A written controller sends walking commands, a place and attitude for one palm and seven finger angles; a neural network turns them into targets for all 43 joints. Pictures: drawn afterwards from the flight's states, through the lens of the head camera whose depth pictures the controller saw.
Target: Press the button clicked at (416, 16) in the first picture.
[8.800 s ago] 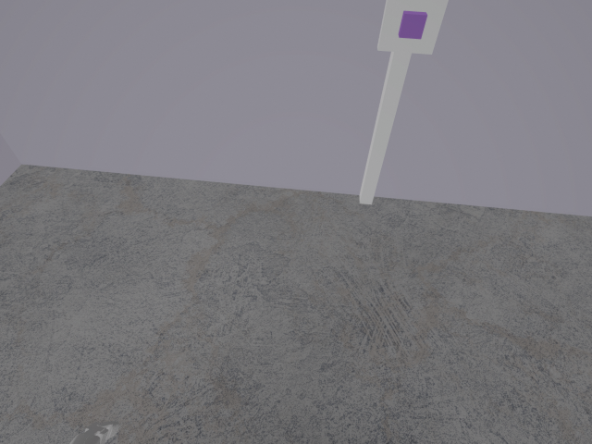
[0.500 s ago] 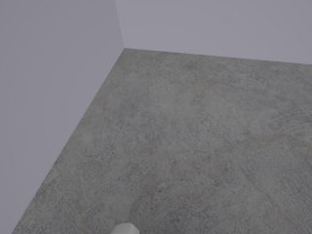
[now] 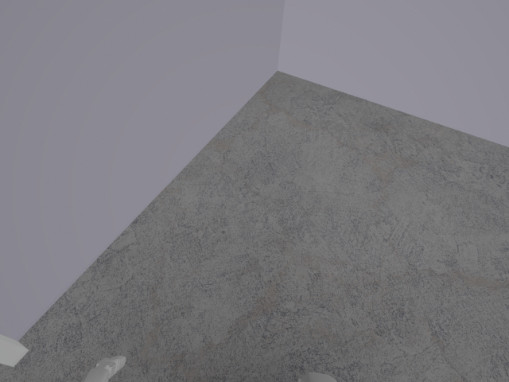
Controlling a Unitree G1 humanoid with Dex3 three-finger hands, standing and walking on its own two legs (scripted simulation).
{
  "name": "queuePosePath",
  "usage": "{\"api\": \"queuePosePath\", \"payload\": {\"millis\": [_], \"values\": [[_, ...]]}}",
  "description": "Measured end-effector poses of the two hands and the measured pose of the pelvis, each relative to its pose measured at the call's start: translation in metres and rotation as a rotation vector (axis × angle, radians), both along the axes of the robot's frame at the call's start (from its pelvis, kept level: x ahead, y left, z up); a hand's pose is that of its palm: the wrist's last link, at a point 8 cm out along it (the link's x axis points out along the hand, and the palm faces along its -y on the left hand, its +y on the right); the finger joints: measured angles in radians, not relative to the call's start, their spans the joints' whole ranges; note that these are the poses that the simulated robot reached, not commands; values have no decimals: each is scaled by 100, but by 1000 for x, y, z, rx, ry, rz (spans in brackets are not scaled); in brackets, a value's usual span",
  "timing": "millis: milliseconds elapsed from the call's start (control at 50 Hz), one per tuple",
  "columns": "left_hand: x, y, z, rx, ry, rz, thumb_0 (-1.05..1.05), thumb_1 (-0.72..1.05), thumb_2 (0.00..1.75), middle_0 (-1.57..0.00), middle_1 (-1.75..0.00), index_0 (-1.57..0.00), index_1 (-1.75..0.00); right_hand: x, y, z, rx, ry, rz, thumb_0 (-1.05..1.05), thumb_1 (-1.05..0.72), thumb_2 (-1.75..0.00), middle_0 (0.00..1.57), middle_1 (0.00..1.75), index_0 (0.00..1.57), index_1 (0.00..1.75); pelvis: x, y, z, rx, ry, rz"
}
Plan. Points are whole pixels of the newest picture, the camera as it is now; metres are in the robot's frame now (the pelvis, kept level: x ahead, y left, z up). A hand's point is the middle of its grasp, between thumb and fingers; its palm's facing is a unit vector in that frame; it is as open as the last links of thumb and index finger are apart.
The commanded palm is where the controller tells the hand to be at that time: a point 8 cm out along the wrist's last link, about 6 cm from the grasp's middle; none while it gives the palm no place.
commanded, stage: turn to face it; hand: left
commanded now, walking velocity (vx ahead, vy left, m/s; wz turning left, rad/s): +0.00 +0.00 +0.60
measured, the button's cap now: out of the picture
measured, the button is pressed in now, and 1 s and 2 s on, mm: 0 0 0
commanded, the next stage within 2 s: take the last steps up to it in 1.44 s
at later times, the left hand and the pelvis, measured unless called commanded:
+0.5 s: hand out of the picture -0.01 +0.17 -0.15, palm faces +0.32 -0.91 -0.27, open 7.4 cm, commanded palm none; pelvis -0.01 -0.04 +0.00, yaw +20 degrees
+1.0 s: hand out of the picture -0.02 +0.22 -0.15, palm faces +0.56 -0.78 -0.28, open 7.4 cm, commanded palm none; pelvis -0.01 -0.03 -0.01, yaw +36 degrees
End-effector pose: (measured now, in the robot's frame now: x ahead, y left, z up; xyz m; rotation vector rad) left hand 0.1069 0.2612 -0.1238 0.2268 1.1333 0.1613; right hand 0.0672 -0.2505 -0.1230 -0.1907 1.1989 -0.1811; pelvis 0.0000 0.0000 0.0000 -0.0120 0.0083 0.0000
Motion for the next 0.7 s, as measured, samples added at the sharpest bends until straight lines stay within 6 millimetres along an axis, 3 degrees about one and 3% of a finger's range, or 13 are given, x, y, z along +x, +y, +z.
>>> {"api": "queuePosePath", "payload": {"millis": [140, 260, 380, 480, 620, 700], "values": [[6, -32, 13, 33, -103, 25, 1, 91, 90, -20, -30, -20, -30, -18, -29, -28, 43, 74, 22, 0, -90, -89, 21, 30, 21, 30, -7, -30, -10, 22, 6, 87], [-38, -50, 25, 50, -69, 105, 1, 91, 90, -21, -30, -20, -30, -10, -50, -28, 53, 113, 83, 1, -90, -89, 20, 30, 20, 30, -11, -45, -1, 48, -16, 172], [-85, -55, 20, 31, -6, 216, 1, 90, 90, -21, -30, -20, -30, 8, -53, -22, 36, 140, 173, 1, -91, -89, 20, 30, 20, 30, -11, -49, 3, 56, -17, 262], [-131, -50, 6, 2, 60, 319, 1, 90, 90, -21, -30, -20, -30, 40, -34, -17, 6, 140, 278, 1, -91, -90, 20, 30, 20, 30, -13, -40, 1, 51, -7, 332], [-203, -20, -30, -43, 158, 479, 1, 90, 90, -21, -30, -20, -30, 103, 28, -11, -39, -4, 456, 1, -91, -90, 20, 30, 20, 30, -21, -12, -18, 26, 6, 423], [-220, -7, -29, -42, 195, 530, 1, 91, 90, -20, -30, -20, -30, 118, 55, 4, -41, -66, 514, 0, -91, -89, 20, 30, 20, 30, -22, -5, -12, 11, 0, 455]]}}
